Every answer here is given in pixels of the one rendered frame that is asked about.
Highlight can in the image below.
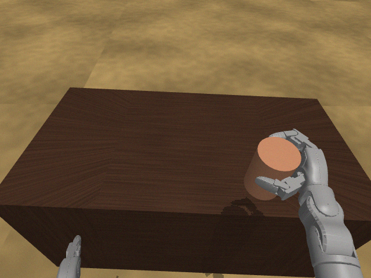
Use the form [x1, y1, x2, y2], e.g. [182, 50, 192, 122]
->
[244, 137, 301, 200]

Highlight right robot hand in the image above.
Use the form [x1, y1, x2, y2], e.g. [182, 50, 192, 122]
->
[255, 129, 328, 200]

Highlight left robot hand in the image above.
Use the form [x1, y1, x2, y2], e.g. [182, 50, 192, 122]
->
[56, 235, 81, 278]

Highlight right robot arm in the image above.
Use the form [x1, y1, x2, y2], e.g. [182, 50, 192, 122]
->
[298, 184, 363, 278]

